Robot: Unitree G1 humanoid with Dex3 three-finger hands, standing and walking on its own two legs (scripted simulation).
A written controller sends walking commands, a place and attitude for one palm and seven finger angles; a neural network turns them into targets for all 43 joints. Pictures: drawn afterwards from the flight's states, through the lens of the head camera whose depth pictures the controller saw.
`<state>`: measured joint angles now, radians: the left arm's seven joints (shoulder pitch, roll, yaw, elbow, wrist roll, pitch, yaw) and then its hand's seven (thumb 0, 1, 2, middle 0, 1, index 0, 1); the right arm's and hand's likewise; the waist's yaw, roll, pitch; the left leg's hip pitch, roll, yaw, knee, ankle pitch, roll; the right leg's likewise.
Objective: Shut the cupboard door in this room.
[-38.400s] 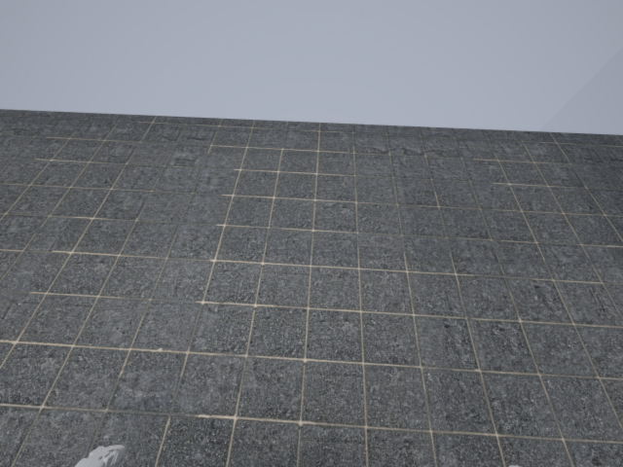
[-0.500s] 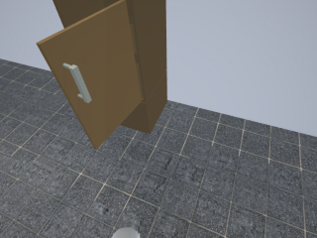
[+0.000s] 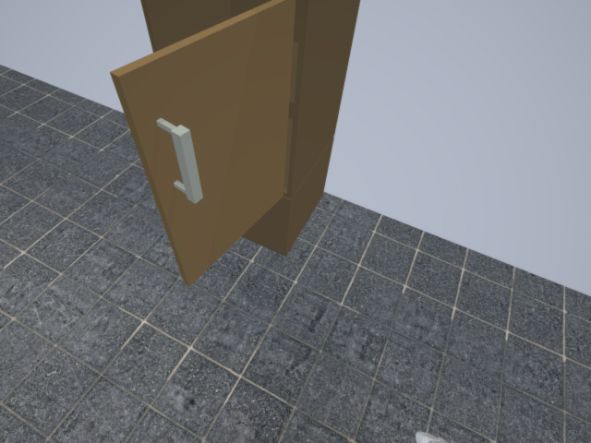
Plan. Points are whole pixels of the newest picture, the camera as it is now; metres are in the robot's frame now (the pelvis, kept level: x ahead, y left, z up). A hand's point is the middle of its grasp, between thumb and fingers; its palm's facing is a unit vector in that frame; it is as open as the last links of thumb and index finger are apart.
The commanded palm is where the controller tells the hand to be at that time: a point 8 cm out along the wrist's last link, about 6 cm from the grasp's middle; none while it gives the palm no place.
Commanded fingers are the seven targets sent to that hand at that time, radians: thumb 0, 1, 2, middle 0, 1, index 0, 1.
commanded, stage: come to a stop and stand still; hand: left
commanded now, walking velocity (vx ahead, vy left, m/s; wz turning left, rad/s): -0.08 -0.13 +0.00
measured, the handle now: (180, 162) +0.53 +0.26 +0.03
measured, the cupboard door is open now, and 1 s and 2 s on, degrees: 80 80 80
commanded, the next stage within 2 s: look again from close up in 0.62 s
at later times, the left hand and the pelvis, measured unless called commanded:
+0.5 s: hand out of the picture +0.01 +0.11 -0.15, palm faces +0.02 -0.96 -0.27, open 7.3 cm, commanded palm none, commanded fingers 0.00 0.90 0.90 -0.20 -0.30 -0.20 -0.30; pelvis -0.02 -0.07 +0.01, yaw -1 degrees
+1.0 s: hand out of the picture -0.02 +0.20 -0.19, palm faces +0.08 -0.97 -0.23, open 7.4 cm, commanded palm none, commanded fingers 0.00 0.90 0.90 -0.20 -0.30 -0.20 -0.30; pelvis -0.04 +0.01 -0.01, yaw +0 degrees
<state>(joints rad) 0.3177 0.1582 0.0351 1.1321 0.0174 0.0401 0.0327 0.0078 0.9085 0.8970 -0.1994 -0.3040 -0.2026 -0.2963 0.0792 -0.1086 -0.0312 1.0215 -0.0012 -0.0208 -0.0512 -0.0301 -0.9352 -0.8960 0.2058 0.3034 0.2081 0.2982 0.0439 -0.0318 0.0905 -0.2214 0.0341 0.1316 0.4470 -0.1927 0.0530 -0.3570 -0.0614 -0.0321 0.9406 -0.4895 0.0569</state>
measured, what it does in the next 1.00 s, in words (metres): steps on the spot: right foot, then left foot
